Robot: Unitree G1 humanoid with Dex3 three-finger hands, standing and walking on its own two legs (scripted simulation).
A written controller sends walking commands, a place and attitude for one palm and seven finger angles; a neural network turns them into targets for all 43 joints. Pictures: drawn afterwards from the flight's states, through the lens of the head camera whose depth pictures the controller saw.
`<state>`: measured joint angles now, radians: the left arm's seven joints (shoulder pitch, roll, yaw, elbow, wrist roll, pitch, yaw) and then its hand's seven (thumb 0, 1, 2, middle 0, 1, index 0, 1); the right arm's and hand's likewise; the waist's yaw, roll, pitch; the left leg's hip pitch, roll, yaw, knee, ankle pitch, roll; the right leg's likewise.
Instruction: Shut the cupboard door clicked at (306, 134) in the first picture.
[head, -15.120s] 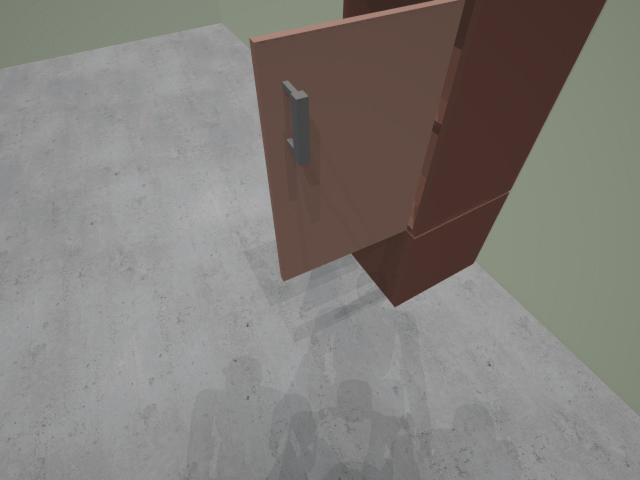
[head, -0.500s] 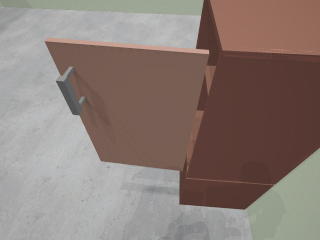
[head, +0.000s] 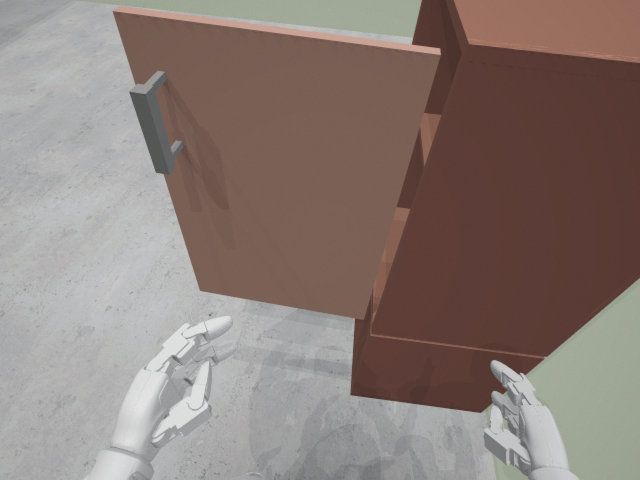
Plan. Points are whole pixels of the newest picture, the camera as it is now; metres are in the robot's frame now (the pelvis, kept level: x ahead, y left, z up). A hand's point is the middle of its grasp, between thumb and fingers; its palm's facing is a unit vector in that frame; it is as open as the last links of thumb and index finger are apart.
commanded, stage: raise the hand and make a fist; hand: left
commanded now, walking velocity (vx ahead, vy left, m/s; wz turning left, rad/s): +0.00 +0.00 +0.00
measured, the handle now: (161, 124) +0.52 +0.25 +0.17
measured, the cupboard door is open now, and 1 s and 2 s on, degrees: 87 87 87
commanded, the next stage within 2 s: bring the fist close to the handle in 1.54 s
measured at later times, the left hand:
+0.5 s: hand (126, 370) +0.21 +0.21 +0.09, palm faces -0.01 -1.00 -0.05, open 4.0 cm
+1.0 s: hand (103, 323) +0.23 +0.22 +0.15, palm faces -0.08 -0.99 -0.07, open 3.1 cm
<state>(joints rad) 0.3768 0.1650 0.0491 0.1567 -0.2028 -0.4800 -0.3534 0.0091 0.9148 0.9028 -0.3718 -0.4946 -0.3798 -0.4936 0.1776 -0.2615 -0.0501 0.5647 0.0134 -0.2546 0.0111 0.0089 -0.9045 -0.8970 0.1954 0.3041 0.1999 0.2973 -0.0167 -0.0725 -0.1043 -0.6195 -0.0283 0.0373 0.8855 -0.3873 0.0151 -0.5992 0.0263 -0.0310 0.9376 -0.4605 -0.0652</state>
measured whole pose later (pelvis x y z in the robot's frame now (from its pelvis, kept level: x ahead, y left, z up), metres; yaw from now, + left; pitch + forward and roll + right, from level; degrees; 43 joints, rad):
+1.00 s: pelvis +0.02 +0.04 +0.03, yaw +2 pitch +2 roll -2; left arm 0.30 0.30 0.16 -0.26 -0.30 -0.02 -0.33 0.02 0.90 0.90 -1.25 -1.45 -1.26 -1.45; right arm 0.23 -0.25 0.08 0.53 0.06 -0.25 -0.06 0.01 -0.90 -0.90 0.20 0.30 0.20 0.30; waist 0.05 0.05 -0.05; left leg -0.41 -0.04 0.00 0.73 -0.35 0.06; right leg -0.33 0.02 -0.06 0.68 -0.38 -0.02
